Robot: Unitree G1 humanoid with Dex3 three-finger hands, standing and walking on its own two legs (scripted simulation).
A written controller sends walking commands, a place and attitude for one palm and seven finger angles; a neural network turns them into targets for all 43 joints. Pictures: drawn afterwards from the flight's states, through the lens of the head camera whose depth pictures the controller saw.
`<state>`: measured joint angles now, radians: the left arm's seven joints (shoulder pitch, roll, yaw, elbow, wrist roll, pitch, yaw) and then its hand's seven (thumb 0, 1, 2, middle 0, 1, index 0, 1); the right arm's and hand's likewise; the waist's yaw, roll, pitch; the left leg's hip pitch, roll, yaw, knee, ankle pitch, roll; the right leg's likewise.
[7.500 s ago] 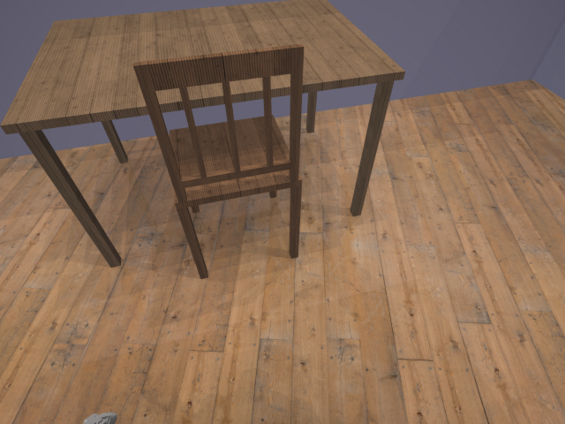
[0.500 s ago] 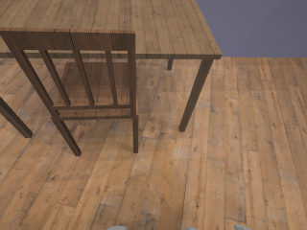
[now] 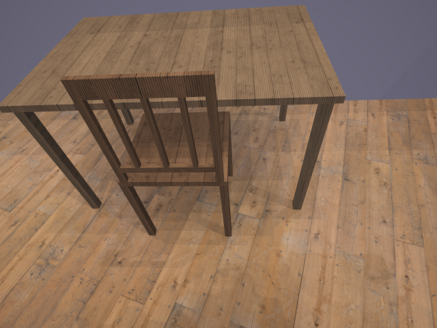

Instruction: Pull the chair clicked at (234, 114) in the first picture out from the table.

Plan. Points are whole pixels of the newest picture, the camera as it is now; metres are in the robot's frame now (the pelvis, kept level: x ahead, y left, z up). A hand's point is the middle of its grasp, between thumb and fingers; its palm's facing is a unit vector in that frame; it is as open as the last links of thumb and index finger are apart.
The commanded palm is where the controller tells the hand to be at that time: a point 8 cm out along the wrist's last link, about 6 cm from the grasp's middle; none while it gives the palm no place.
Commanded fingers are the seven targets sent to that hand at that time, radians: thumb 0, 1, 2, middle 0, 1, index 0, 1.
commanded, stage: take the last steps up to it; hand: left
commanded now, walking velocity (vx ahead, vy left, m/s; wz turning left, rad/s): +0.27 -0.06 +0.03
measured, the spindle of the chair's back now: (156, 135) +0.66 +0.24 -0.08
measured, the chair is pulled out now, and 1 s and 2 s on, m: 0.00 0.00 0.00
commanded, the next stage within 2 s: come to a stop and stand still in 0.62 s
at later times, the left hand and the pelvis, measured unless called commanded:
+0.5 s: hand out of the picture +0.01 +0.21 -0.18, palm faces +0.08 -0.99 -0.13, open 7.4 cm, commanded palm none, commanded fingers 0.00 0.90 0.90 -0.20 -0.30 -0.20 -0.30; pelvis +0.08 +0.04 +0.00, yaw +0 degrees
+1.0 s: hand (164, 264) +0.29 +0.16 -0.16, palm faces -0.02 -0.97 -0.23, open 7.3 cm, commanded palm none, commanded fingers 0.00 0.90 0.90 -0.20 -0.30 -0.20 -0.30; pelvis +0.19 +0.00 +0.00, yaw -1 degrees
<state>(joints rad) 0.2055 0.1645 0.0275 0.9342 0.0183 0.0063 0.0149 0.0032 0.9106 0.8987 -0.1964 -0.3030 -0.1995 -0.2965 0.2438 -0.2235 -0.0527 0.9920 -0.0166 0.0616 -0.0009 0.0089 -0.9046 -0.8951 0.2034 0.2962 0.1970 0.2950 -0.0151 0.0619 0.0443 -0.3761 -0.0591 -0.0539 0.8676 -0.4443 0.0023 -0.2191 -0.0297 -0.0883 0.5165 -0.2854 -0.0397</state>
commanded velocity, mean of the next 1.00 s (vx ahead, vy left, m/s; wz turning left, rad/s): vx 0.07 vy -0.01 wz -0.03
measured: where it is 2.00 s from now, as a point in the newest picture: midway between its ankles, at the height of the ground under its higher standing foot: outside the picture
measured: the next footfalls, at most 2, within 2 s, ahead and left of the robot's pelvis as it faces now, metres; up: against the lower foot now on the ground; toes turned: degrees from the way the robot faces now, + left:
left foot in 0.36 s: +0.08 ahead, +0.14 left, +0.00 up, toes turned +6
right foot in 0.78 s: +0.29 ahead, -0.10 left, +0.00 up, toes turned -8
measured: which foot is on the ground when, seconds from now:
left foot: up 0.00-0.34, down 0.36-0.80, up 0.82-1.00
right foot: down 0.00-0.36, up 0.38-0.76, down 0.78-1.00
